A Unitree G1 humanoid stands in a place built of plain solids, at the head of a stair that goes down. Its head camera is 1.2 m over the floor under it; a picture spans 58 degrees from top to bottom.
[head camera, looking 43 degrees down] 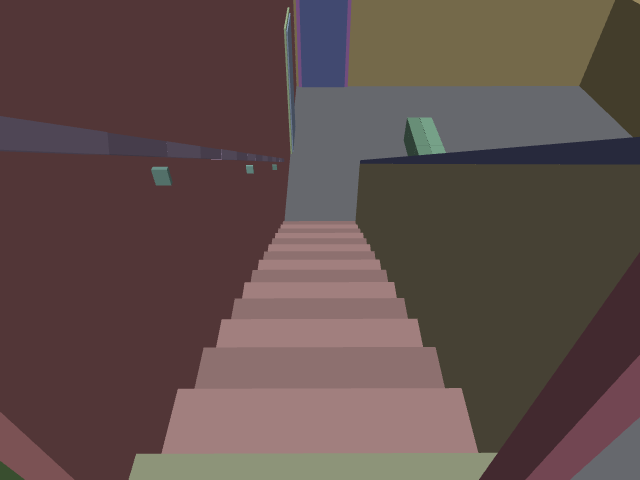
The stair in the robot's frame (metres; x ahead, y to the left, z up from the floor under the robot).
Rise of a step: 0.18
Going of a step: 0.28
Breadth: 0.98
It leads straight ahead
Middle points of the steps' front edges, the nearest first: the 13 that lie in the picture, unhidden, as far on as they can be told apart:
0.45 0.00 0.00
0.74 0.00 -0.18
1.02 0.00 -0.37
1.30 0.00 -0.55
1.59 0.00 -0.73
1.87 0.00 -0.92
2.15 0.00 -1.10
2.44 0.01 -1.29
2.72 0.01 -1.47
3.00 0.01 -1.65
3.29 0.01 -1.84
3.57 0.01 -2.02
3.85 0.01 -2.21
